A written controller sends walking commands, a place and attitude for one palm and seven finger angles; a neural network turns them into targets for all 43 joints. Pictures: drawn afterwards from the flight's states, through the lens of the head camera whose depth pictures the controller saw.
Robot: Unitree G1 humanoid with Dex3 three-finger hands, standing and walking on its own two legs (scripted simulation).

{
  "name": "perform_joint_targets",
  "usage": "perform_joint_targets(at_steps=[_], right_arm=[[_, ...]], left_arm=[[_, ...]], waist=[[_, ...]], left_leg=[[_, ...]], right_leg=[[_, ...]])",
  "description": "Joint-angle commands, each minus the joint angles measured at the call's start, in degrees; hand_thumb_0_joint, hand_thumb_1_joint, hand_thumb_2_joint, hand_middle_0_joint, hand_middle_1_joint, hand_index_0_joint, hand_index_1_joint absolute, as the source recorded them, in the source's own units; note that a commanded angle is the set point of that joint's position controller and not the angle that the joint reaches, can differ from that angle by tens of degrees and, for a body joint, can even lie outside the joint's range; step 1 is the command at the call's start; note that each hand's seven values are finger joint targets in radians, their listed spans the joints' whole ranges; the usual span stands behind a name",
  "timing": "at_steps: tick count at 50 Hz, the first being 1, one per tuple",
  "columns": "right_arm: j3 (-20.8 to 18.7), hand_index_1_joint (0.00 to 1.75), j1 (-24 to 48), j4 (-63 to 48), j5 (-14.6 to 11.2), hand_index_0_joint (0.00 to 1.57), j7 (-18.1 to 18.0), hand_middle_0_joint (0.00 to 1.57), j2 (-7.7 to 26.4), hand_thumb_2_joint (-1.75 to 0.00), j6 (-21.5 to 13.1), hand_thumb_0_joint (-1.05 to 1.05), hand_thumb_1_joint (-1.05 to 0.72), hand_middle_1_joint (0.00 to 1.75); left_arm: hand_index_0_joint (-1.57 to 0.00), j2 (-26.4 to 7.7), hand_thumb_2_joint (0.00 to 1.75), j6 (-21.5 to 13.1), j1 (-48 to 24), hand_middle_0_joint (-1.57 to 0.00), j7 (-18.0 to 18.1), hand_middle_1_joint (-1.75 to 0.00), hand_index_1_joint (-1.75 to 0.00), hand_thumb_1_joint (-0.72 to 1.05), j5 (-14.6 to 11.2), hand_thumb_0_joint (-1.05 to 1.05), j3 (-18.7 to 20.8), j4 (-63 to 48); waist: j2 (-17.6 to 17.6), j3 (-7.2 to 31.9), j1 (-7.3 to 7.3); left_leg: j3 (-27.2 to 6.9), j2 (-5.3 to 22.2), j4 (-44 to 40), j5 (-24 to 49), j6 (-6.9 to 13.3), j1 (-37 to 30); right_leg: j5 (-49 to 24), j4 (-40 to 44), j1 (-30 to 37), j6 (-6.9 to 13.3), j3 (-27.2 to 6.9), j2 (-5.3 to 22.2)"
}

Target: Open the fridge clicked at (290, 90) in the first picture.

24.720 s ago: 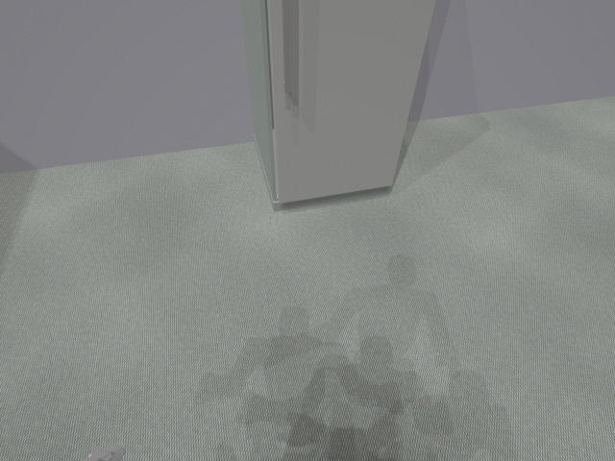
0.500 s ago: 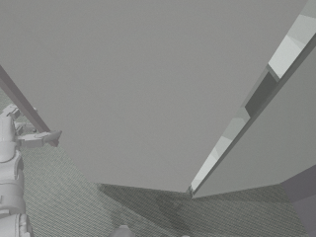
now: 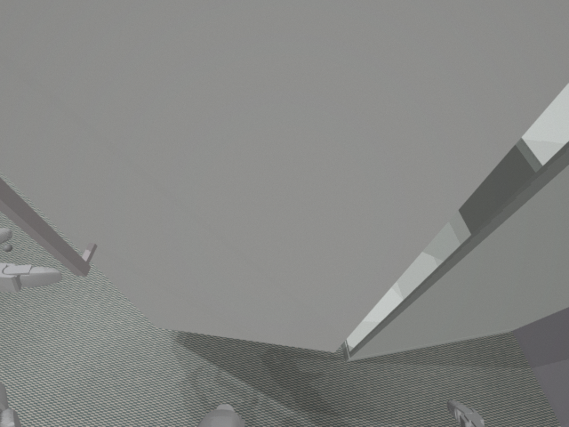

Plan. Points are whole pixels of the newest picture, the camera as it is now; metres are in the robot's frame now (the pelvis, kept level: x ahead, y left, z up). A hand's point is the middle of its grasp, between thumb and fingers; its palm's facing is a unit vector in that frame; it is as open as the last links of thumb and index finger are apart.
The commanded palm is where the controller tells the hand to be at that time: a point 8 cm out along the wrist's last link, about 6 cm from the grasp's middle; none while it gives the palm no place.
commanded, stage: slip the hand off the handle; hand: left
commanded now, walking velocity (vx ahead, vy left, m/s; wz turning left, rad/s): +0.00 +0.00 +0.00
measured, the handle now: out of the picture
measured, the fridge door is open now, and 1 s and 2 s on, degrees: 73 73 73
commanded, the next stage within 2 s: draw the hand back to the body in 1.26 s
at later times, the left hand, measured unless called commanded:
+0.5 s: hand out of the picture +0.32 +0.44 +0.04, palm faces +0.49 -0.82 -0.29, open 14.6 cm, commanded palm +0.26 +0.46 +0.06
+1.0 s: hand out of the picture +0.24 +0.44 +0.04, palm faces +0.49 -0.81 -0.32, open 14.6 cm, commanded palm +0.18 +0.46 +0.06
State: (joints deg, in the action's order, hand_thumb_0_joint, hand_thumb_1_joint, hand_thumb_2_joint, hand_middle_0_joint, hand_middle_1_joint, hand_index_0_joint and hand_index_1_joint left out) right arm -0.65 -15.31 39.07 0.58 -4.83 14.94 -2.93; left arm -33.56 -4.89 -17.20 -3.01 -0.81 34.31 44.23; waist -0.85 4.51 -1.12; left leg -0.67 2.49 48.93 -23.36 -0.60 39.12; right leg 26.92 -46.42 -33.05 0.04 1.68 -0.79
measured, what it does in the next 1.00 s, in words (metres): stands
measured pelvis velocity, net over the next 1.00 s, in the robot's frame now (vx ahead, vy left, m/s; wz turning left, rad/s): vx -0.03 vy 0.02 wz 0.02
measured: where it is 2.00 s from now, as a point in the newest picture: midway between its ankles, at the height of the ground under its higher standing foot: outside the picture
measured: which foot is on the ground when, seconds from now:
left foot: down 0.00-1.00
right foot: down 0.00-1.00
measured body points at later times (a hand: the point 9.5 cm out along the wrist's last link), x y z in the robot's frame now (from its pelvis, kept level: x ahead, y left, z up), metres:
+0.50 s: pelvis -0.03 +0.01 -0.01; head +0.06 +0.04 +0.43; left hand +0.29 +0.48 +0.06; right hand +0.04 -0.26 -0.12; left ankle +0.00 +0.13 -0.70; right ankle -0.05 -0.12 -0.70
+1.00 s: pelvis -0.03 +0.02 -0.01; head +0.03 +0.05 +0.44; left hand +0.21 +0.48 +0.06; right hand +0.10 -0.24 -0.09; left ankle +0.00 +0.13 -0.70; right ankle -0.05 -0.12 -0.70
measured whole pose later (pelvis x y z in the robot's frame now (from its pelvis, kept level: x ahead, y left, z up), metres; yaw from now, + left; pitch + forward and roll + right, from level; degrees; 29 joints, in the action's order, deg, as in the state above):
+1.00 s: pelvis -0.03 +0.02 -0.01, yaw +1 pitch +12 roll -4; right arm 1.1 -15.1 36.8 -0.4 -7.1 15.0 -4.9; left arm -36.3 -9.7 -5.5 -10.8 -6.2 36.8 36.3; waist -0.3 4.6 -0.4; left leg -2.5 2.2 52.6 -22.2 0.6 42.5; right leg 24.8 -47.3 -34.5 -1.0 3.2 -0.9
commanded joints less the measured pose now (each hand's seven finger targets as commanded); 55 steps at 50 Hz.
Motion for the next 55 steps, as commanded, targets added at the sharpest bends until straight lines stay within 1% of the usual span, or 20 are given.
perform_joint_targets(at_steps=[1, 3, 6, 8, 12, 13, 17, 22, 27, 31, 33, 37, 40, 43, 44, 45, 48, 49, 52, 55], right_arm=[[-4.0, 0.3, -7.6, -4.83, -0.19, 0.2, -0.63, 0.2, 9.96, -0.9, -1.6, 0.0, -0.9, 0.3], [-4.13, 0.3, -7.38, -4.34, -0.47, 0.2, -0.93, 0.2, 10.35, -0.9, -1.58, 0.0, -0.9, 0.3], [-4.11, 0.3, -7.04, -4.3, -1.11, 0.2, -1.33, 0.2, 11.0, -0.9, -1.75, 0.0, -0.9, 0.3], [-3.85, 0.3, -6.89, -4.69, -1.37, 0.2, -1.47, 0.2, 11.42, -0.9, -1.61, 0.0, -0.9, 0.3], [-3.65, 0.3, -7.71, -5.3, -0.7, 0.2, -1.39, 0.2, 11.55, -0.9, -1.31, 0.0, -0.9, 0.3], [-3.62, 0.3, -7.95, -4.82, -0.57, 0.2, -1.52, 0.2, 11.52, -0.9, -1.37, 0.0, -0.9, 0.3], [-3.39, 0.3, -8.26, -3.82, -0.28, 0.2, -1.99, 0.2, 11.85, -0.9, -1.44, 0.0, -0.9, 0.3], [-2.71, 0.3, -8.48, -4.54, -0.85, 0.2, -2.22, 0.2, 12.27, -0.9, -0.51, 0.0, -0.9, 0.3], [-2.81, 0.3, -7.76, -7.35, -1.14, 0.2, -1.44, 0.2, 11.85, -0.9, -0.2, 0.0, -0.9, 0.3], [-2.98, 0.3, -6.37, -7.47, -1.2, 0.2, -1.29, 0.2, 11.73, -0.9, -0.55, 0.0, -0.9, 0.3], [-3.12, 0.3, -5.91, -7.66, -1.36, 0.2, -1.41, 0.2, 11.83, -0.9, -0.77, 0.0, -0.9, 0.3], [-2.85, 0.3, -5.15, -8.22, -1.6, 0.2, -1.87, 0.2, 11.65, -0.9, -1.27, 0.0, -0.9, 0.3], [-2.83, 0.3, -4.55, -8.19, -1.29, 0.2, -2.5, 0.2, 11.51, -0.9, -2.22, 0.0, -0.9, 0.3], [-2.61, 0.3, -3.52, -8.16, -0.8, 0.2, -2.91, 0.2, 11.06, -0.9, -3.43, 0.0, -0.9, 0.3], [-2.49, 0.3, -3.37, -7.91, -0.61, 0.2, -3.16, 0.2, 11.2, -0.9, -3.71, 0.0, -0.9, 0.3], [-2.57, 0.3, -3.02, -7.7, -0.74, 0.2, -3.19, 0.2, 10.98, -0.9, -3.99, 0.0, -0.9, 0.3], [-2.38, 0.3, -1.45, -7.97, -1.31, 0.2, -3.27, 0.2, 10.61, -0.9, -4.84, 0.0, -0.9, 0.3], [-2.38, 0.3, -1.76, -8.24, -1.41, 0.2, -3.33, 0.2, 10.7, -0.9, -4.98, 0.0, -0.9, 0.3], [-2.26, 0.3, -0.61, -9.07, -1.76, 0.2, -3.05, 0.2, 10.67, -0.9, -5.54, 0.0, -0.9, 0.3], [-2.3, 0.3, -0.46, -9.62, -1.48, 0.2, -2.87, 0.2, 10.66, -0.9, -6.19, 0.0, -0.9, 0.3]], left_arm=[[-0.25, -22.65, 0.2, -4.49, -10.74, -0.25, -2.19, -1.15, -1.15, -0.55, 0.75, 0.0, 2.87, -17.28], [-0.25, -21.81, 0.2, -4.34, -10.33, -0.25, -3.83, -1.15, -1.15, -0.55, -1.15, 0.0, 3.56, -13.21], [-0.25, -23.62, 0.2, -4.12, -10.6, -0.25, -6.17, -1.15, -1.15, -0.55, -3.82, 0.0, 6.47, -6.11], [-0.25, -26.76, 0.2, -3.92, -13.08, -0.25, -7.12, -1.15, -1.15, -0.55, -3.16, 0.0, 7.37, -3.19], [-0.25, -29.61, 0.2, -5.84, -18.1, -0.25, -6.66, -1.15, -1.15, -0.55, 0.97, 0.0, 5.45, -7.43], [-0.25, -29.26, 0.2, -6.87, -21.15, -0.25, -6.34, -1.15, -1.15, -0.55, 1.26, 0.0, 4.58, -8.29], [-0.25, -31.16, 0.2, -10.14, -22.5, -0.25, -6.07, -1.15, -1.15, -0.55, -0.34, 0.0, 7.49, -4.68], [-0.25, -36.78, 0.2, -7.39, -20.77, -0.25, -8.08, -1.15, -1.15, -0.55, 0.59, 0.0, 9.82, 3.51], [-0.25, -33.87, 0.2, -6.44, -12.27, -0.25, -8.41, -1.15, -1.15, -0.55, 0.83, 0.0, 7.97, -3.29], [-0.25, -29.26, 0.2, -8.61, -7.95, -0.25, -7.12, -1.15, -1.15, -0.55, -2.92, 0.0, 8.88, -3.31], [-0.25, -29.25, 0.2, -8.57, -6.02, -0.25, -7.27, -1.15, -1.15, -0.55, -4.18, 0.0, 10.04, -3.23], [-0.25, -30.44, 0.2, -7.28, -5.91, -0.25, -7.75, -1.15, -1.15, -0.55, -3.5, 0.0, 9.57, -6.48], [-0.25, -31.06, 0.2, -8.22, -8.74, -0.25, -7.06, -1.15, -1.15, -0.55, -2.46, 0.0, 8.47, -14.89], [-0.25, -28.13, 0.2, -9.92, -4.39, -0.25, -5.87, -1.15, -1.15, -0.55, -3.53, 0.0, 7.83, -20.51], [-0.25, -27.6, 0.2, -10.0, -3.67, -0.25, -5.73, -1.15, -1.15, -0.55, -4.2, 0.0, 7.94, -20.78], [-0.25, -27.83, 0.2, -9.83, 0.08, -0.25, -5.72, -1.15, -1.15, -0.55, -4.97, 0.0, 9.6, -20.27], [-0.25, -23.53, 0.2, -7.07, 4.21, -0.25, -7.0, -1.15, -1.15, -0.55, -7.1, 0.0, 7.64, -19.81], [-0.25, -24.51, 0.2, -5.61, 8.04, -0.25, -7.46, -1.15, -1.15, -0.55, -7.62, 0.0, 9.43, -17.5], [-0.25, -24.77, 0.2, -2.52, 9.97, -0.25, -8.71, -1.15, -1.15, -0.55, -7.89, 0.0, 9.56, -18.91], [-0.25, -25.84, 0.2, -2.88, 10.65, -0.25, -8.98, -1.15, -1.15, -0.55, -7.47, 0.0, 10.43, -21.64]], waist=[[13.93, 23.49, 0.89], [9.77, 20.27, 0.06], [4.61, 17.71, 0.55], [5.27, 16.15, 0.58], [12.55, 19.61, 0.07], [12.7, 19.82, -0.8], [11.34, 20.12, -0.76], [11.04, 18.84, 0.45], [13.85, 20.03, 1.85], [7.28, 14.2, 0.97], [6.6, 13.83, 1.51], [9.99, 13.55, 1.56], [15.66, 16.01, 1.05], [17.17, 17.6, 1.33], [15.23, 17.08, 0.75], [14.53, 17.36, 1.87], [13.4, 14.82, 1.92], [11.53, 13.82, 2.87], [10.81, 12.08, 3.02], [10.26, 11.7, 2.98]], left_leg=[[-0.14, -1.21, -0.66, 44.33, 2.48, -23.77], [-0.51, -1.31, -0.33, 40.28, 2.54, -20.58], [-0.09, -2.21, -0.31, 31.91, 2.71, -13.61], [0.0, -2.4, -0.95, 27.78, 2.75, -11.54], [-0.59, -1.87, -1.08, 28.98, 2.58, -16.43], [-1.11, -1.57, -1.04, 28.02, 2.4, -17.54], [-2.25, -1.41, -1.0, 22.35, 2.17, -15.7], [-1.31, -1.95, -2.19, 17.17, 2.75, -10.48], [-2.17, -1.35, -3.89, 19.09, 2.35, -14.91], [-3.09, -1.33, -4.66, 11.4, 2.77, -9.92], [-2.86, -1.54, -5.01, 9.1, 2.91, -8.12], [-2.65, -1.69, -5.68, 7.87, 2.96, -8.95], [-3.72, -1.25, -6.42, 8.12, 2.38, -14.03], [-4.96, -1.04, -6.83, 10.44, 1.68, -18.36], [-5.02, -1.03, -6.22, 11.75, 1.89, -17.82], [-4.79, -1.19, -6.14, 12.25, 1.9, -17.03], [-4.37, -1.63, -6.5, 13.19, 2.05, -15.56], [-3.87, -1.95, -6.16, 13.71, 2.27, -13.82], [-3.19, -2.36, -6.07, 15.56, 2.35, -12.47], [-2.94, -2.47, -5.19, 18.09, 2.3, -12.76]], right_leg=[[-33.49, 2.81, 3.72, -0.29, -0.61, -1.96], [-31.73, 3.07, 2.54, -0.35, -0.24, -2.26], [-30.84, 2.79, 3.32, -0.52, -0.28, -1.93], [-27.17, 2.86, 1.76, -0.39, -0.08, -1.91], [-22.61, 2.57, -1.82, 0.2, 0.16, -2.39], [-20.88, 2.54, -3.44, 0.26, 0.45, -2.63], [-16.24, 2.21, -5.02, 0.54, 0.85, -2.97], [-13.67, 3.06, -2.93, 0.23, 0.56, -2.65], [-12.42, 3.63, -3.49, 0.73, 1.49, -3.36], [-8.24, 3.92, -4.79, 0.52, 1.71, -3.7], [-7.26, 3.86, -3.97, 0.39, 1.44, -3.35], [-6.48, 3.9, -4.09, 0.47, 1.2, -3.02], [-6.69, 3.78, -5.47, 0.86, 1.45, -3.16], [-7.67, 3.85, -5.18, 1.25, 2.09, -3.31], [-8.48, 3.82, -4.85, 1.24, 2.21, -3.49], [-8.64, 3.98, -3.58, 1.23, 2.06, -3.31], [-9.84, 4.54, -2.01, 1.0, 2.33, -2.79], [-10.33, 4.83, -0.6, 1.1, 2.25, -2.82], [-11.96, 5.12, 0.29, 0.9, 2.4, -2.31], [-13.84, 4.78, 0.43, 0.98, 2.3, -2.44]])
